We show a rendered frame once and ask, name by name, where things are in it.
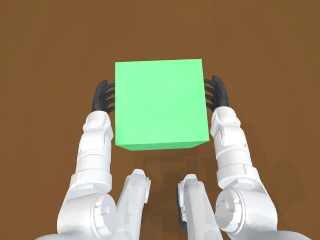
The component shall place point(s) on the right robot hand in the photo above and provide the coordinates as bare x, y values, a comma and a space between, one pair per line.
219, 98

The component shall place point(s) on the right robot thigh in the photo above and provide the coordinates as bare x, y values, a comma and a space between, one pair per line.
201, 223

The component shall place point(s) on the left robot forearm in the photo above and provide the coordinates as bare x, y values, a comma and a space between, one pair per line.
92, 174

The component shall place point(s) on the left robot upper arm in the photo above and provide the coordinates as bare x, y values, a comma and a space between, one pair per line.
89, 217

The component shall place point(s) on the right robot forearm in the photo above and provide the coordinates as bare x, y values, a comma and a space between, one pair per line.
235, 167

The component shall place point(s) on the left robot hand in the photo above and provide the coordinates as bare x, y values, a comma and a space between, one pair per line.
99, 102

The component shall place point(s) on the carton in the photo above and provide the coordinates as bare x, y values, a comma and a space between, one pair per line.
160, 104

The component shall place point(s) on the right robot upper arm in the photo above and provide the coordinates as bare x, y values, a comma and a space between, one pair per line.
249, 215

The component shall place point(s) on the right robot foot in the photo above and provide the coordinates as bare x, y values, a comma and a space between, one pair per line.
182, 224

